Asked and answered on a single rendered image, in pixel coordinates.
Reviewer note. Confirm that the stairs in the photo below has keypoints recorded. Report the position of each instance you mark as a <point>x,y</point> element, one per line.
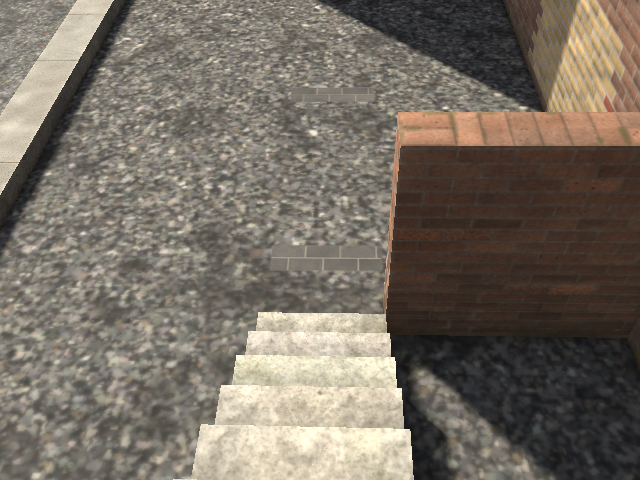
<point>314,397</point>

